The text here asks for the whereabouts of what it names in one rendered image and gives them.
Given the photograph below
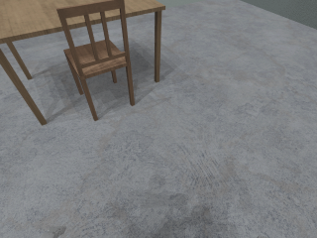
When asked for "chair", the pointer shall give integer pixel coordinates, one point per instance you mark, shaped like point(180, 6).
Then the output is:
point(97, 57)

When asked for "table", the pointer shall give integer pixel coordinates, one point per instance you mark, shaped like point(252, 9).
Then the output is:
point(24, 19)

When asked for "robot left hand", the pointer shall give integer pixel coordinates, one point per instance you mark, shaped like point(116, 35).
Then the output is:
point(54, 232)

